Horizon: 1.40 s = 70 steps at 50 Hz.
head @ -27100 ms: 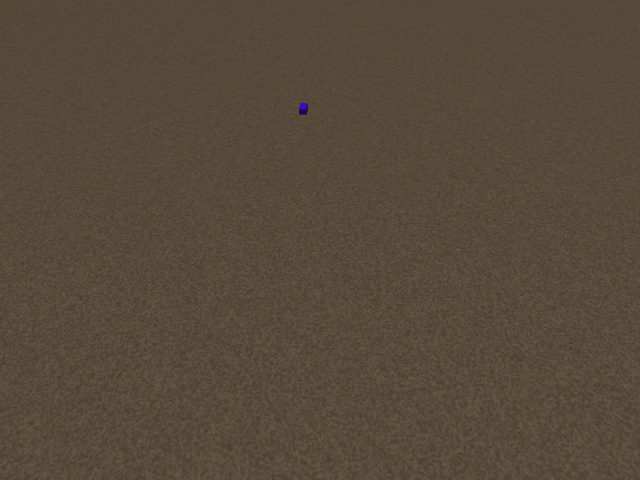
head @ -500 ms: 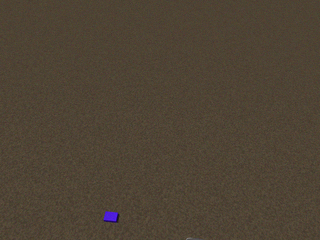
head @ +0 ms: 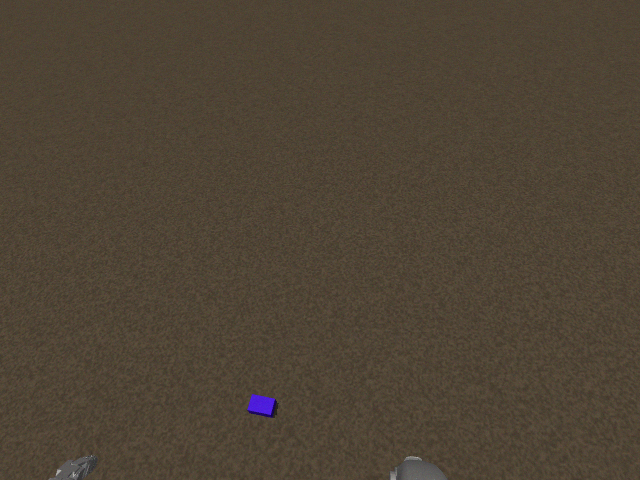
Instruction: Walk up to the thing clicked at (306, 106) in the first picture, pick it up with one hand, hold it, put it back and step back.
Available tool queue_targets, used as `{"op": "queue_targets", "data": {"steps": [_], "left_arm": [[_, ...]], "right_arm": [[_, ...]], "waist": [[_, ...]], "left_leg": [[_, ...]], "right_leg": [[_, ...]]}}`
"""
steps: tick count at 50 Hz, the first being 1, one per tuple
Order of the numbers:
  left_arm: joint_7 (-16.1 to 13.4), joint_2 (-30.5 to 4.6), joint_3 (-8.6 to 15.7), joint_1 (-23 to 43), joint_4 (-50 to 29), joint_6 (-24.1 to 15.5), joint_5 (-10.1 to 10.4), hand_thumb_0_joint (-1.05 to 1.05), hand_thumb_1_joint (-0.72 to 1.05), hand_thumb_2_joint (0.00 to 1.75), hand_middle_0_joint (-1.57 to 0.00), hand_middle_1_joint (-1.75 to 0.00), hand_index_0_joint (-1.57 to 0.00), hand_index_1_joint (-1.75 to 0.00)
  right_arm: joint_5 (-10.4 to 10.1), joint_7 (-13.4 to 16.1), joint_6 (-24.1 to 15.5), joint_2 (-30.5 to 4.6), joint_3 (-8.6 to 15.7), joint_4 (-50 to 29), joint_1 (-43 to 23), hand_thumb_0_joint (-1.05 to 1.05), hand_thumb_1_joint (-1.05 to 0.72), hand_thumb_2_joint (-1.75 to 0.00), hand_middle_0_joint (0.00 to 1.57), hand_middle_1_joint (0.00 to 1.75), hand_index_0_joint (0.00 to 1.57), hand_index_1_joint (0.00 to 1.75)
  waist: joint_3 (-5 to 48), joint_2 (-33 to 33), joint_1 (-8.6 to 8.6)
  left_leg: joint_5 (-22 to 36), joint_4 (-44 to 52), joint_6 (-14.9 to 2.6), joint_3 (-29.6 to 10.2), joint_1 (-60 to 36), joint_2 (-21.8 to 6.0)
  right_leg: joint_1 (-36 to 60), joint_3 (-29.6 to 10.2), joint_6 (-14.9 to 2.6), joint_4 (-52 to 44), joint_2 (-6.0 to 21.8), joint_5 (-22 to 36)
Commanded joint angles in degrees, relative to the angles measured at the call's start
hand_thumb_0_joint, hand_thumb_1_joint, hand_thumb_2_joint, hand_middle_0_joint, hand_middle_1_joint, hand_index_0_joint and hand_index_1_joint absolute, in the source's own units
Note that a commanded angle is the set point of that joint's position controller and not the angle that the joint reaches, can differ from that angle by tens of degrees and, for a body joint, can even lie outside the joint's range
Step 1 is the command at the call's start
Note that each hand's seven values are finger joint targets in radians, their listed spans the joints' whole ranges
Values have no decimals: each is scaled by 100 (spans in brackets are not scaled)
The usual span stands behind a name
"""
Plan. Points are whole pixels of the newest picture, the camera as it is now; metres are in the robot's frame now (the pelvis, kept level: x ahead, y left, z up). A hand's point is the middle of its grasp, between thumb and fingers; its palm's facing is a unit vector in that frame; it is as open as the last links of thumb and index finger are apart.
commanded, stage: stand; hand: left
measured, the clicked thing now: (262, 405) +0.41 +0.23 -0.73
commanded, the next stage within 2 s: walk up in 0.98 s
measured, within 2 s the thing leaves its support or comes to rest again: neither
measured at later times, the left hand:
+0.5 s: hand out of the picture +0.08 +0.23 -0.12, palm faces -0.02 -0.95 -0.32, open 7.4 cm
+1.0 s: hand out of the picture +0.10 +0.24 -0.12, palm faces -0.03 -0.94 -0.34, open 7.4 cm
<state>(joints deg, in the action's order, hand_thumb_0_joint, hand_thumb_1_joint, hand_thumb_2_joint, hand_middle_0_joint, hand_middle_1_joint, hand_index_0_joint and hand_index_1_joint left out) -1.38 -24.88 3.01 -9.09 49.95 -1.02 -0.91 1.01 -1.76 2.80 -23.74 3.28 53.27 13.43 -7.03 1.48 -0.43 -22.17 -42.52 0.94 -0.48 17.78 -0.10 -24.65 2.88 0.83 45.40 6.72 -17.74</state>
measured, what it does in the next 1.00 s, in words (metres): stands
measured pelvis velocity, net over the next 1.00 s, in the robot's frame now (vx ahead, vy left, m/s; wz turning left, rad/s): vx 0.01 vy -0.01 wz -0.01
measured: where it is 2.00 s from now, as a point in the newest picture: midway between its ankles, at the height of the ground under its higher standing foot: outside the picture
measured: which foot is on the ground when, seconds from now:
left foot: down 0.00-1.00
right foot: down 0.00-1.00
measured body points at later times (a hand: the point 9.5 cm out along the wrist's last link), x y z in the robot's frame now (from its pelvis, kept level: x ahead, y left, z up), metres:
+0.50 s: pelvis +0.00 -0.01 +0.03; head -0.01 -0.02 +0.48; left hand +0.08 +0.28 -0.09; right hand +0.10 -0.32 -0.09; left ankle +0.01 +0.14 -0.71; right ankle +0.04 -0.13 -0.71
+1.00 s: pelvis +0.01 -0.01 +0.04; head +0.01 -0.01 +0.49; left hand +0.10 +0.29 -0.09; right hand +0.06 -0.31 -0.10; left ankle +0.01 +0.14 -0.71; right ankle +0.05 -0.13 -0.71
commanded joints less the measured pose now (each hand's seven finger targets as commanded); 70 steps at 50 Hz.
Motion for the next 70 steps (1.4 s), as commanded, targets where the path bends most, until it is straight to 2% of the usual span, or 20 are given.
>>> {"op": "queue_targets", "data": {"steps": [1,3,7,8,10,13,25,40,48,49,52,55,58,61,62,63,64,65,67,70], "left_arm": [[-69,-795,194,433,-381,-13,75,0,90,90,-20,-30,-20,-30],[26,-999,256,270,-131,-33,164,0,90,90,-20,-30,-20,-30],[57,-717,154,-200,248,-136,131,0,90,90,-20,-30,-20,-30],[44,-669,129,-420,419,-166,128,0,90,90,-20,-30,-20,-30],[37,-1210,170,144,347,-201,23,0,90,90,-20,-30,-20,-30],[147,-897,8,256,542,-156,43,0,90,90,-20,-30,-20,-30],[153,-836,-42,542,921,-153,54,0,90,90,-20,-30,-20,-30],[160,-798,-25,669,1123,-128,82,0,90,90,-20,-30,-20,-30],[153,-849,-49,723,1171,-104,79,0,90,90,-20,-30,-20,-30],[98,-1089,156,784,1088,8,183,0,90,90,-20,-30,-20,-30],[57,-1124,218,683,899,95,197,0,90,90,-20,-30,-20,-30],[57,-1240,268,856,613,177,133,0,90,90,-20,-30,-20,-30],[26,-1343,291,1343,210,259,-8,0,90,90,-20,-30,-20,-30],[-6,-1070,203,1350,72,332,9,0,90,90,-20,-30,-20,-30],[-26,-823,157,1261,3,369,61,0,90,90,-20,-30,-20,-30],[-51,-638,148,970,-9,409,61,0,90,90,-20,-30,-20,-30],[-98,-662,185,823,-32,430,35,0,90,90,-20,-30,-20,-30],[-136,-791,226,858,36,443,0,0,90,90,-20,-30,-20,-30],[-128,-845,232,547,68,437,78,0,90,90,-20,-30,-20,-30],[-63,-900,315,337,-64,394,20,0,90,90,-20,-30,-20,-30]], "right_arm": [[183,240,-507,-2077,438,-197,233,0,-90,-90,20,30,20,30],[109,223,-562,-1358,310,-397,-554,0,-90,-90,20,30,20,30],[10,233,-567,-1187,244,-247,-739,0,-90,-90,20,30,20,30],[-27,229,-522,-1130,236,-177,-739,0,-90,-90,20,30,20,30],[-151,239,-495,-773,125,-91,-408,0,-90,-90,20,30,20,30],[-124,217,-451,-941,124,149,-716,0,-90,-90,20,30,20,30],[-52,111,-436,-810,36,561,-929,0,-90,-90,20,30,20,30],[-26,165,-508,-869,-25,820,-994,0,-90,-90,20,30,20,30],[-37,167,-451,-840,-60,920,-914,0,-90,-90,20,30,20,30],[-107,192,-345,-1220,-8,956,-1041,0,-90,-90,20,30,20,30],[-206,229,-247,-1058,24,795,-802,0,-90,-90,20,30,20,30],[-183,237,-147,-981,69,611,-708,0,-90,-90,20,30,20,30],[-117,209,-17,-924,141,499,-185,0,-90,-90,20,30,20,30],[-60,229,-93,-1041,223,406,-64,0,-90,-90,20,30,20,30],[35,239,-118,-1365,284,292,-278,0,-90,-90,20,30,20,30],[143,241,-174,-1553,338,134,-501,0,-90,-90,20,30,20,30],[114,247,-197,-1918,420,6,-573,0,-90,-90,20,30,20,30],[122,271,-192,-1908,435,-113,-726,0,-90,-90,20,30,20,30],[154,345,-232,-1469,338,-270,-1179,0,-90,-90,20,30,20,30],[79,410,-246,-1292,329,-390,-810,0,-90,-90,20,30,20,30]], "waist": [[625,732,317],[224,395,-25],[732,1180,-162],[762,1111,-210],[912,261,169],[627,57,96],[432,-306,85],[915,-31,-17],[783,-110,48],[59,-113,-39],[864,-310,59],[1329,-788,73],[1192,-1411,249],[1154,-635,339],[964,441,273],[938,870,85],[1141,1002,160],[1060,873,191],[913,535,-108],[1122,585,13]], "left_leg": [[-735,2715,-1391,-3585,362,-2099],[13,2438,-1080,-2001,-291,-1462],[2769,1612,-792,-973,-829,-1026],[2878,1422,-618,-852,-629,-1006],[1881,1527,-197,-569,-367,-564],[703,1920,-235,-587,-861,-549],[595,2403,-168,-485,-945,-573],[1420,2607,-123,-516,-825,-716],[1289,2654,-117,-484,-893,-724],[2335,2063,-235,-471,-530,-628],[2723,1321,-288,-275,-793,-497],[1700,325,-255,-23,-818,-53],[-648,-772,-342,-81,-728,133],[1287,931,-420,-364,-553,-324],[2482,1768,-706,-1308,-418,-1033],[3557,2020,-1041,-2032,-807,-1614],[4119,1981,-1582,-2357,-552,-2180],[3840,2099,-1681,-2513,-243,-2265],[3932,1623,-1341,-1532,-672,-1595],[4313,1230,-1459,-1477,-1472,-1598]], "right_leg": [[-168,-834,-126,569,-503,-1660],[-414,-805,-251,674,-509,-1209],[806,-270,-166,-1230,-513,-603],[1395,-307,-165,-1956,-466,608],[1787,-1170,-449,-1774,53,2043],[1075,-1082,-435,-2198,10,745],[1023,-1181,-234,-3064,43,-331],[1851,-862,-215,-2683,15,1156],[1693,-916,-201,-2792,10,913],[1124,-975,-248,-2335,14,2288],[1350,-978,-523,-2087,196,3084],[1129,-1447,-942,-2207,685,3071],[291,-1836,-1425,-2232,1278,2532],[457,-1160,-800,-971,423,2201],[135,-798,-434,53,-471,1166],[-446,-760,-268,862,-1158,-1220],[-353,-1204,-237,1665,-1270,-1831],[-297,-1442,-254,2235,-1296,-1892],[-628,-1511,-211,2604,-1183,-1280],[-700,-1272,21,2356,-1055,-1240]]}}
